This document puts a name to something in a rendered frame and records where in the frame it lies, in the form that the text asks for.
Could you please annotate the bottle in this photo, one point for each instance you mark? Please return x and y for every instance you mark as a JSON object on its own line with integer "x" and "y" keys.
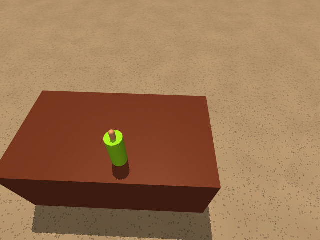
{"x": 115, "y": 146}

